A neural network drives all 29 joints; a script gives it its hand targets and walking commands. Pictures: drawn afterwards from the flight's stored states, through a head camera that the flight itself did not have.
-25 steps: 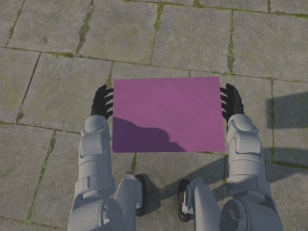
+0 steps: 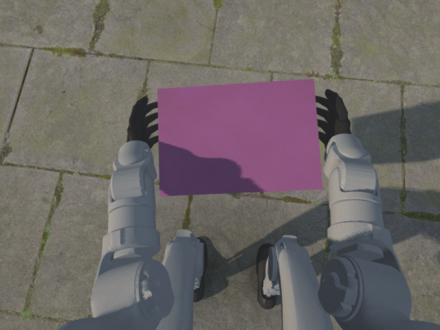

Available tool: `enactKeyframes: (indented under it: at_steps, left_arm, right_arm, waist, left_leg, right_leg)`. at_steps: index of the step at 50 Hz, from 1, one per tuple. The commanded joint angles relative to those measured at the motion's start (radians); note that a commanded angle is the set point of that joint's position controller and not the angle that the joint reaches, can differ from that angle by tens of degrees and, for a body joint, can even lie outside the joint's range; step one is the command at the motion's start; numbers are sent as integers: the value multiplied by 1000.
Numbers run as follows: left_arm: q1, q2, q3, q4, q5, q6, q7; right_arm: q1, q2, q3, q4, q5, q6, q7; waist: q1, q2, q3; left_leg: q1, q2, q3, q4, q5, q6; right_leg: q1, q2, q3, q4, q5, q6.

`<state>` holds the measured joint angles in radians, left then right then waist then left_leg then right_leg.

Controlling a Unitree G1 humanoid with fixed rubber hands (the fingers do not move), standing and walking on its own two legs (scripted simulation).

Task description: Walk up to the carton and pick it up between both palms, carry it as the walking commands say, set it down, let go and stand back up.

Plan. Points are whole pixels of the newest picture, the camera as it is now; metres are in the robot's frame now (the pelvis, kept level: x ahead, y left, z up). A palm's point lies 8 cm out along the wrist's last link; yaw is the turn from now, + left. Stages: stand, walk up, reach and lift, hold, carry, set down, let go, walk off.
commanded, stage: set down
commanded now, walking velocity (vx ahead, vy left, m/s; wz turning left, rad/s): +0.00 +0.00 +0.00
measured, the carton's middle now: (236, 149) +0.44 +0.01 -0.16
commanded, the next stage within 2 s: none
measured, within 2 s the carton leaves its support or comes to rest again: neither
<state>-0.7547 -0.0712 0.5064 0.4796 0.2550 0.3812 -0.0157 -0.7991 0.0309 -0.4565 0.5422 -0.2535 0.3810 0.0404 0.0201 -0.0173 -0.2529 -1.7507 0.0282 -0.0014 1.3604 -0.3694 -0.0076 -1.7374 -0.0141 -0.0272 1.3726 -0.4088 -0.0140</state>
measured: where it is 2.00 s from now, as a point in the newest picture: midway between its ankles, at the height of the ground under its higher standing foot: (231, 283)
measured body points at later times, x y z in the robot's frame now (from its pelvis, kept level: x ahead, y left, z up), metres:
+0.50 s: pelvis -0.01 +0.00 -0.07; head +0.26 +0.00 +0.28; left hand +0.46 +0.19 -0.17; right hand +0.49 -0.15 -0.17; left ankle +0.09 +0.13 -0.56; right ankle +0.09 -0.12 -0.56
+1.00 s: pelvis -0.03 +0.00 -0.14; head +0.29 +0.00 +0.18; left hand +0.48 +0.19 -0.25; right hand +0.51 -0.15 -0.26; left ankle +0.09 +0.13 -0.56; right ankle +0.09 -0.12 -0.56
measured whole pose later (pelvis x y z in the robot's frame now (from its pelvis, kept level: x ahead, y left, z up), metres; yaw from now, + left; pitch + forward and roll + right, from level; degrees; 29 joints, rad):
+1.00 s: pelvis -0.03 +0.00 -0.14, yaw +0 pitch +50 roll +1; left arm -1.06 0.06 0.48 0.62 0.11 0.34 0.06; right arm -1.13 -0.15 -0.35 0.72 -0.13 0.34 -0.03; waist 0.04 -0.01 -0.11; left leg -2.24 0.02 0.00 1.83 -0.46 -0.01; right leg -2.24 -0.01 0.00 1.85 -0.48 -0.01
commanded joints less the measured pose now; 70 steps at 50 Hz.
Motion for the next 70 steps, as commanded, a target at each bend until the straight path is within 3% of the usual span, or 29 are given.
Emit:
enactKeyframes:
  at_steps: [1,7,19,43,70]
  left_arm:
    - [-651,-889,-598,69,-187,-9,-315]
    - [-675,-897,-601,81,-208,-10,-300]
    - [-763,-837,-581,75,-230,-27,-271]
    - [-947,-744,-566,96,-290,-52,-242]
    - [-1105,-633,-614,137,-380,-141,-172]
  right_arm:
    - [-618,922,572,56,188,-19,301]
    - [-646,908,567,61,189,-22,288]
    - [-716,855,553,89,206,-33,263]
    - [-892,775,574,113,267,-54,223]
    - [-1073,622,637,168,383,-153,171]
  waist:
    - [22,4,-899]
    - [15,-6,-953]
    - [26,-16,-970]
    - [37,-38,-996]
    - [36,-26,-928]
  left_leg:
    - [462,-158,34,-71,119,2]
    - [456,-162,35,-9,184,-7]
    - [343,-163,47,106,186,-11]
    - [134,-154,78,303,117,-6]
    - [113,-126,74,540,177,-10]
  right_leg:
    - [473,153,14,-95,126,14]
    - [404,161,-1,-30,176,13]
    - [287,158,-7,83,175,13]
    - [168,143,-13,276,141,9]
    - [44,117,-20,517,173,3]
